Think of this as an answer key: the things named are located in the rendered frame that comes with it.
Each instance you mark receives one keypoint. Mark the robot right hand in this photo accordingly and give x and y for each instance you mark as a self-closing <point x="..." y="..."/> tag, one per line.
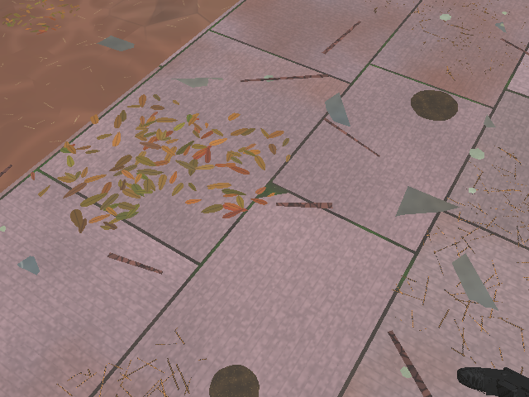
<point x="501" y="383"/>

